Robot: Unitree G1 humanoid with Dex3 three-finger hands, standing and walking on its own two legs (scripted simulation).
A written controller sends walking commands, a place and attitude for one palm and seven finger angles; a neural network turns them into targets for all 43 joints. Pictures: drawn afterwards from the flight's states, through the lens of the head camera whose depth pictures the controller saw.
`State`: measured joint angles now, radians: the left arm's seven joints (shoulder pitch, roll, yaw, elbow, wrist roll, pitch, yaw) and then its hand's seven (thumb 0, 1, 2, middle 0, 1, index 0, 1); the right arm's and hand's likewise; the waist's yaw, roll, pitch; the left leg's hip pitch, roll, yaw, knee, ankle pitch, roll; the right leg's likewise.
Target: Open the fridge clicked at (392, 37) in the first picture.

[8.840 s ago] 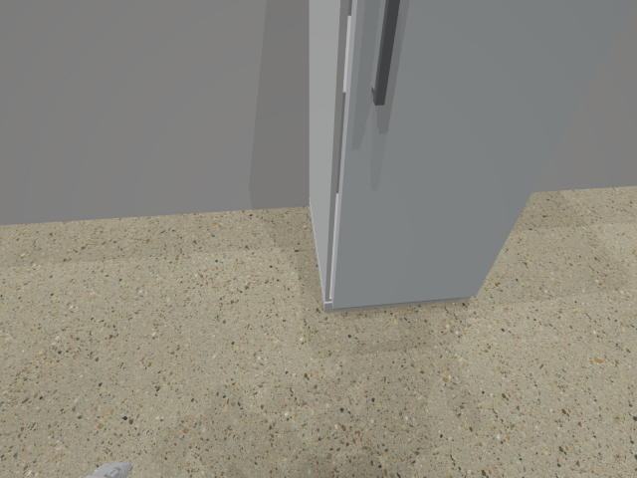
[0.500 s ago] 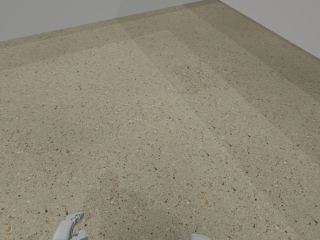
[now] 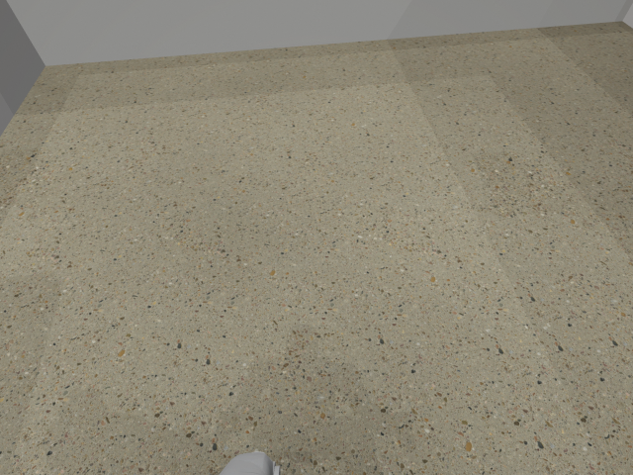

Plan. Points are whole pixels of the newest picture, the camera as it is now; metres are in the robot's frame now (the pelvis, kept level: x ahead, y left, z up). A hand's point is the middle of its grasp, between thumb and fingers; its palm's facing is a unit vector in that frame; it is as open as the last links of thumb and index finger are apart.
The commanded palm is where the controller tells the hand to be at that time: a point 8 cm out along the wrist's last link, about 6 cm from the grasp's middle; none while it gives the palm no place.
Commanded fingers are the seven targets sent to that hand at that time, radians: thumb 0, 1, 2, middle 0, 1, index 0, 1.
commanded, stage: turn to face it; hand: left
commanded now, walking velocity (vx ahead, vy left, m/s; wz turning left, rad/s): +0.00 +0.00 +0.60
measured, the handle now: out of the picture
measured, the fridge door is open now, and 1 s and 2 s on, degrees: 0 0 0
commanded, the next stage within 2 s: none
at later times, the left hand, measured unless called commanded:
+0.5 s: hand out of the picture +0.05 +0.27 -0.15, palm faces +0.30 -0.92 -0.25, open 7.4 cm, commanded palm none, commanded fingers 0.00 0.90 0.90 -0.20 -0.30 -0.20 -0.30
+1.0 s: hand out of the picture -0.08 +0.19 -0.15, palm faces +0.58 -0.77 -0.26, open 7.4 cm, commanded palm none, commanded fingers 0.00 0.90 0.90 -0.20 -0.30 -0.20 -0.30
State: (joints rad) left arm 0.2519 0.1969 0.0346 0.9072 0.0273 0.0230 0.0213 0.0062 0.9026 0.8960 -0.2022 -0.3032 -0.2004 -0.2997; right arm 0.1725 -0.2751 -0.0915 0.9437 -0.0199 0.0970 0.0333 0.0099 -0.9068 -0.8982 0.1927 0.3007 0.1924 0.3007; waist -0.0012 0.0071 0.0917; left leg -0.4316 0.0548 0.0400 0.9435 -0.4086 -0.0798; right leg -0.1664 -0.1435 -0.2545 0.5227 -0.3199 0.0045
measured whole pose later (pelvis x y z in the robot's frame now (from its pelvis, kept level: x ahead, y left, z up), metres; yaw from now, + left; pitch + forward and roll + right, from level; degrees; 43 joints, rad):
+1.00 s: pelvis -0.02 -0.01 +0.00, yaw +36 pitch -1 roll +2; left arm 0.24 0.18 0.03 0.90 0.03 0.02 0.02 0.01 0.90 0.90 -0.20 -0.30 -0.20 -0.30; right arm 0.22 -0.28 -0.10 0.96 -0.02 0.10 0.03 0.01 -0.91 -0.90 0.19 0.30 0.19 0.30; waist -0.01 0.01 0.08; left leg -0.43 0.05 0.02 0.97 -0.42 -0.08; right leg -0.18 -0.15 -0.22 0.51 -0.30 0.02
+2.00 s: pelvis -0.04 -0.03 +0.00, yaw +73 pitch -2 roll +1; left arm 0.25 0.20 0.04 0.90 0.03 0.03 0.02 0.01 0.90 0.90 -0.20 -0.30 -0.20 -0.30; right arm 0.22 -0.27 -0.09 0.96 -0.02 0.10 0.03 0.01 -0.91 -0.90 0.19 0.30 0.19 0.30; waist 0.00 0.01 0.08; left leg -0.40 0.05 0.03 0.92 -0.43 -0.08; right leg -0.20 -0.16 -0.24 0.53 -0.28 0.02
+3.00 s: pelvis -0.05 -0.05 +0.01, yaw +99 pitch -1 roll +1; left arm 0.31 0.15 0.03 0.99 0.03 -0.01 0.02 0.01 0.91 0.90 -0.20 -0.30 -0.20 -0.30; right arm 0.27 -0.24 -0.09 1.03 -0.04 0.07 0.02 0.01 -0.91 -0.90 0.19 0.30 0.19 0.30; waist 0.01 0.03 0.01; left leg -0.41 0.05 -0.01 0.99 -0.36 -0.05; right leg -0.15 -0.07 -0.12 0.43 -0.27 0.00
